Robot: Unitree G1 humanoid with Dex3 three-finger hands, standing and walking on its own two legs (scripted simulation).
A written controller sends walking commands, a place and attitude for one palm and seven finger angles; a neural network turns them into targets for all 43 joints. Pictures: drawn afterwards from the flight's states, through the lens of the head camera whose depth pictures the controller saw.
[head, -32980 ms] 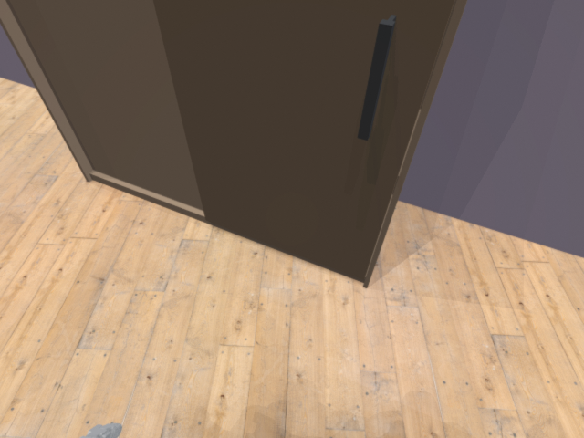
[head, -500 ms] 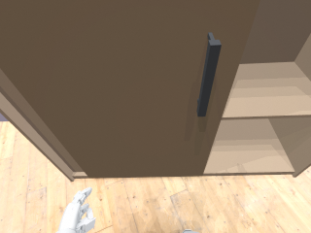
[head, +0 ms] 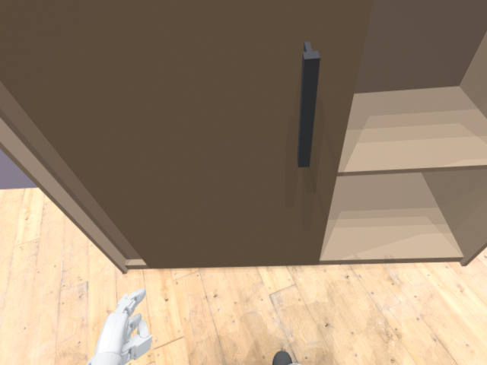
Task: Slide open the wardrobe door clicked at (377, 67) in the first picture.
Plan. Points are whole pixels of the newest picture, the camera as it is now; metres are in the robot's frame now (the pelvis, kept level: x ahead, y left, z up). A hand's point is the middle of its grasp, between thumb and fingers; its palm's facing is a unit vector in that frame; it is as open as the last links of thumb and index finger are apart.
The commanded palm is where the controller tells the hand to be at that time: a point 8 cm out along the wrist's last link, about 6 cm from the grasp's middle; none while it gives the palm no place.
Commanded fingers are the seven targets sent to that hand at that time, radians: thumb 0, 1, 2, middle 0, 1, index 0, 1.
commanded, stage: step back with the hand held close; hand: right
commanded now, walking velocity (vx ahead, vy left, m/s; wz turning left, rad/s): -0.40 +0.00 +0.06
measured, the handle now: (305, 110) +0.58 -0.11 +0.10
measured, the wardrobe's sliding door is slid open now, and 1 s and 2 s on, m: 0.59 0.59 0.59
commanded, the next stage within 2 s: stop stepping back and stand still in 0.14 s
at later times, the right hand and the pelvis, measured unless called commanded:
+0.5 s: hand out of the picture +0.09 -0.32 +0.19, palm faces +0.23 +0.84 -0.50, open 7.4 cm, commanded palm +0.06 -0.36 +0.18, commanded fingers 0.00 -0.90 -0.90 0.20 0.30 0.20 0.30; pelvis -0.12 -0.09 +0.00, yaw +9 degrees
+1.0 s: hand out of the picture +0.03 -0.46 +0.18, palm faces +0.48 +0.79 -0.39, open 7.4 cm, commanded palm -0.02 -0.47 +0.18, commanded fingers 0.00 -0.90 -0.90 0.20 0.30 0.20 0.30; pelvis -0.18 -0.18 -0.01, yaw +4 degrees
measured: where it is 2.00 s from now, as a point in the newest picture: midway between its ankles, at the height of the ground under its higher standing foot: outside the picture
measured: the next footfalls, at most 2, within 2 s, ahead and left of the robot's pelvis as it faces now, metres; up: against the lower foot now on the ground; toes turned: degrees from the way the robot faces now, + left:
left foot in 0.14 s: -0.08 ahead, +0.16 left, +0.00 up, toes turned +7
right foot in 0.24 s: +0.12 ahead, -0.04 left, +0.00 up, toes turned +7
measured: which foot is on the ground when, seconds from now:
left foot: up 0.00-0.12, down 0.14-0.26, up 0.28-0.48, down 0.50-0.64, up 0.66-0.88, down 0.90-1.00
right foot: down 0.00-0.14, up 0.16-0.22, down 0.24-0.46, up 0.48-0.64, down 0.66-0.86, up 0.88-1.00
